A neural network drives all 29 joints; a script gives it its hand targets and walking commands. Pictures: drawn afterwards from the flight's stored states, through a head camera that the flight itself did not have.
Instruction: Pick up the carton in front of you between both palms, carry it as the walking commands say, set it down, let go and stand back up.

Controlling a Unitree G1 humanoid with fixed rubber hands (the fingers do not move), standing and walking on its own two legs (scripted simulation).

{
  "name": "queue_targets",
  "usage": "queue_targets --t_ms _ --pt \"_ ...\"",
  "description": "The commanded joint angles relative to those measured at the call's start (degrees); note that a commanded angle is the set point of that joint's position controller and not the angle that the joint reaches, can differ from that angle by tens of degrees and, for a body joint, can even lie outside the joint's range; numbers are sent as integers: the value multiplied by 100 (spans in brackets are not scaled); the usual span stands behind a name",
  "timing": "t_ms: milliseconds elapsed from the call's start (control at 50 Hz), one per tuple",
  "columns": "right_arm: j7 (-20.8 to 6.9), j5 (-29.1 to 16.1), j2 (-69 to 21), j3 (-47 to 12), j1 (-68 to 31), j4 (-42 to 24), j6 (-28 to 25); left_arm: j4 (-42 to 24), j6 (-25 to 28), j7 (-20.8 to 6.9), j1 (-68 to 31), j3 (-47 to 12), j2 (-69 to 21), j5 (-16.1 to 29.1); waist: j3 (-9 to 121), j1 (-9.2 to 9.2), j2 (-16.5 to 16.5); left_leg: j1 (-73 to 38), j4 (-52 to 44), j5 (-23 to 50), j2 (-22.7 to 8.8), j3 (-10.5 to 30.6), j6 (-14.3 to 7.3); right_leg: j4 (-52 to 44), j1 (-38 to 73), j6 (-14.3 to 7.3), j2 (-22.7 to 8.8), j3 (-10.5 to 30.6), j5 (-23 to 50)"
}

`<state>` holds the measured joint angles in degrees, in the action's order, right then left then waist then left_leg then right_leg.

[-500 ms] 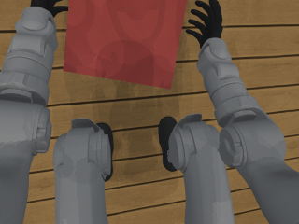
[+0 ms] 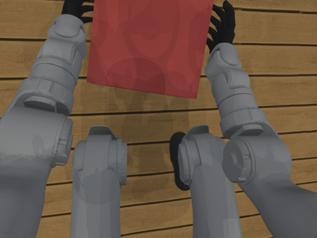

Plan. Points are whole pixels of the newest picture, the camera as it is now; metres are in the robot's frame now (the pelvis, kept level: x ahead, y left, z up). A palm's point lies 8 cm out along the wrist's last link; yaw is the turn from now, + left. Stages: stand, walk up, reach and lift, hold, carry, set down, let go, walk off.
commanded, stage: reach and lift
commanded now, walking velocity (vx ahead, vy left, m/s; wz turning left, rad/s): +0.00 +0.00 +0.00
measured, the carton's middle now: (146, 50) +0.50 +0.03 -0.23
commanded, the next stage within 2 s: none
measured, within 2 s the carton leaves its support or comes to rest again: neither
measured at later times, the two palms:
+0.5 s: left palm out of the picture +0.48 +0.19 +0.05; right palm (286, 30) +0.47 -0.11 +0.05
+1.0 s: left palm out of the picture +0.44 +0.18 +0.20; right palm out of the picture +0.45 -0.12 +0.21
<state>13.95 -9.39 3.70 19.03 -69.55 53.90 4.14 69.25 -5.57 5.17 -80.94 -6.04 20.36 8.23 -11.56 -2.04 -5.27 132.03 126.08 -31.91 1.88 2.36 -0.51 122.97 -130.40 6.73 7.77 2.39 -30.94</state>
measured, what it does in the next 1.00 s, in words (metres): rises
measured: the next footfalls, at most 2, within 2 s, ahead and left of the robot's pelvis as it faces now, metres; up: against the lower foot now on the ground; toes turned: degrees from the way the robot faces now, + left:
none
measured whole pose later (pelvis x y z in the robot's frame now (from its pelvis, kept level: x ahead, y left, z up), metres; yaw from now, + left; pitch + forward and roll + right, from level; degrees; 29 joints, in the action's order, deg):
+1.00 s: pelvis +0.06 -0.01 +0.25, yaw +6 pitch +31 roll -1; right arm 7.0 6.0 -7.8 22.1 -32.6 34.4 14.0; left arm 42.2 -15.5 2.8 -37.8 15.8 0.3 -7.9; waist 13.1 -1.2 -1.2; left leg 81.2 79.0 -28.5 6.1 6.3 1.5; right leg 78.6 -79.9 2.7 6.9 6.3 -29.5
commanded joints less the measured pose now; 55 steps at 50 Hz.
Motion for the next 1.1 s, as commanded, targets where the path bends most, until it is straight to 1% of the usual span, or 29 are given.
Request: queue_targets --t_ms 0,40,60,100,140,180,200,240,320,360,400,460,540,560,620,700,780,900,1080 --pt "-1316 -265 -5520 -2487 -3412 -1711 104 -2533 111 -1151 -2725 -1121 -5817 317 8547 423 1262 -5600 -1309 2926 444 -362 -8 -663 3259 -268 398 -991 2169" --pt "-1307 -225 -5584 -2741 -3374 -2252 212 -3011 -76 -1101 -2517 -1221 -6098 271 8961 411 1351 -6007 -1477 2809 521 -431 35 -841 3391 -281 409 -1030 1996" --pt "-1314 -158 -5539 -2806 -3397 -2482 283 -3127 -188 -1096 -2385 -1230 -6236 220 8989 370 1375 -6051 -1583 2614 555 -445 46 -961 3414 -296 405 -1039 1815" --pt "-1344 36 -5471 -2801 -3402 -2666 447 -3090 -405 -1137 -2120 -1177 -6522 81 8570 231 1397 -5750 -1846 1960 607 -442 53 -1233 3316 -342 392 -1041 1296" --pt "-1359 321 -5469 -2575 -3230 -2428 602 -2717 -566 -1202 -1863 -941 -6744 -145 7717 70 1390 -5183 -2157 1161 626 -407 74 -1495 3083 -376 374 -1001 742" --pt "-1414 611 -5610 -2275 -3201 -2159 724 -2275 -687 -1320 -1730 -639 -6957 -391 6977 -17 1349 -4649 -2442 485 631 -351 70 -1695 2949 -408 358 -933 319" --pt "-1450 759 -5679 -2133 -3158 -2031 777 -2107 -728 -1377 -1651 -472 -7043 -521 6775 -42 1301 -4521 -2570 288 639 -334 65 -1805 2948 -419 361 -901 213" --pt "-1533 987 -5801 -1909 -3097 -1856 855 -1817 -793 -1479 -1468 -127 -7155 -769 6609 -37 1186 -4433 -2784 148 668 -316 44 -2034 3017 -430 368 -850 148" --pt "-1692 1258 -6035 -1715 -2872 -1664 956 -1527 -856 -1615 -1107 416 -7253 -1167 6740 61 939 -4535 -3109 338 728 -371 11 -2508 3336 -430 381 -793 246" --pt "-1752 1310 -6145 -1741 -2695 -1627 990 -1533 -870 -1651 -963 514 -7295 -1274 6903 101 859 -4677 -3255 505 743 -406 9 -2715 3550 -421 384 -774 348" --pt "-1802 1302 -6264 -1846 -2502 -1625 1014 -1644 -875 -1671 -850 488 -7351 -1313 7092 133 818 -4879 -3393 694 751 -434 19 -2896 3773 -408 386 -757 476" --pt "-1859 1189 -6456 -2143 -2215 -1697 1035 -1959 -871 -1680 -711 260 -7479 -1255 7409 170 806 -5268 -3574 1027 756 -461 55 -3125 4128 -383 392 -725 724" --pt "-1916 963 -6656 -2637 -1853 -1898 1066 -2486 -884 -1670 -504 -182 -7647 -1062 7770 213 830 -5829 -3801 1422 761 -462 107 -3399 4644 -359 394 -645 1037" --pt "-1920 909 -6721 -2789 -1727 -1928 1072 -2580 -891 -1657 -439 -334 -7758 -991 7796 188 826 -5962 -3868 1488 764 -454 121 -3475 4765 -359 396 -640 1103" --pt "-1934 787 -6809 -3098 -1409 -2041 1090 -2868 -906 -1623 -215 -632 -7872 -846 7792 192 839 -6315 -4091 1599 772 -429 150 -3714 5108 -358 390 -577 1209" --pt "-1963 723 -6867 -3320 -967 -2069 1113 -3068 -925 -1588 136 -853 -7992 -760 7547 184 840 -6699 -4433 1601 779 -386 169 -4078 5537 -371 372 -488 1222" --pt "-1998 746 -6891 -3372 -550 -1999 1114 -3092 -921 -1568 517 -903 -8104 -763 7165 174 814 -7070 -4818 1588 778 -314 162 -4485 5945 -390 342 -394 1217" --pt "-2058 900 -6899 -3268 70 -1806 1083 -2989 -874 -1553 1094 -798 -8210 -862 6538 152 741 -7697 -5502 1651 740 -162 122 -5192 6622 -430 264 -241 1302" --pt "-2161 1208 -6890 -3086 1044 -1564 1007 -2991 -771 -1525 1920 -688 -8273 -1061 5770 126 700 -8826 -6650 2038 628 77 79 -6321 7757 -510 111 -12 1673"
